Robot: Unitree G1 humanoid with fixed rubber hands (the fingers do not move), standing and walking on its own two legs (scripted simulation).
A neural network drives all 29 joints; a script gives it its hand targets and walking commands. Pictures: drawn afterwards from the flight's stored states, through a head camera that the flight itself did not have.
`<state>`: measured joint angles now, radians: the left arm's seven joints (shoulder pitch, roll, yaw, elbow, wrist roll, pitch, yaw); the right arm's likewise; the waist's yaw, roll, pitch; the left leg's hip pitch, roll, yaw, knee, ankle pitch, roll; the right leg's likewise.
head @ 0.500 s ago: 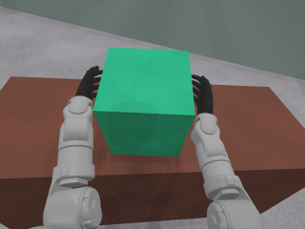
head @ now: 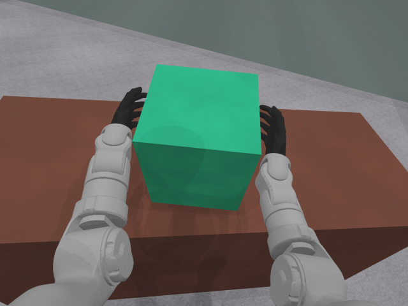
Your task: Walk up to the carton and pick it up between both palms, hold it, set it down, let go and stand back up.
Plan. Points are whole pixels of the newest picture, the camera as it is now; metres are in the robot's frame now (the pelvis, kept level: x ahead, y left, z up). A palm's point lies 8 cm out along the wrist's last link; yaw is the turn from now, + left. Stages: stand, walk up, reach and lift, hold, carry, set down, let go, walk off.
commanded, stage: set down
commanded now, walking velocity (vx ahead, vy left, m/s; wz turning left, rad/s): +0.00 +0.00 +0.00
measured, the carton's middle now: (200, 143) +0.42 -0.02 +0.07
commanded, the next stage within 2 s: none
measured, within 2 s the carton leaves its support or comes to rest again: neither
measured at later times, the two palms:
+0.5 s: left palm (126, 130) +0.42 +0.14 +0.11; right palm (271, 162) +0.35 -0.16 +0.10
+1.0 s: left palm (119, 131) +0.45 +0.16 +0.08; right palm (253, 159) +0.38 -0.14 +0.07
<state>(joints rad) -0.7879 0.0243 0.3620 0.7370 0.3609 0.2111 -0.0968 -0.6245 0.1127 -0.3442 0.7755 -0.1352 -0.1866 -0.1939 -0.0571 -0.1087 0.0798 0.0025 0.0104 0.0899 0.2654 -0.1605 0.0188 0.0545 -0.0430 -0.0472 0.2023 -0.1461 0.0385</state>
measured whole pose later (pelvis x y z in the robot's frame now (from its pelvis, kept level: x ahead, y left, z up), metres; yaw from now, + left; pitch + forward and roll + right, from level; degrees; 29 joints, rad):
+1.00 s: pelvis +0.01 +0.01 +0.00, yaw +1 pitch +5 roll -1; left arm -0.93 0.13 0.36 1.08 0.34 0.00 -0.10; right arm -0.69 0.23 -0.62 0.88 -0.34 -0.30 -0.21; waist -0.07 -0.10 0.01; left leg -0.25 0.02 0.09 0.33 -0.17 0.02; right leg -0.16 -0.04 -0.07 0.21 -0.13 0.04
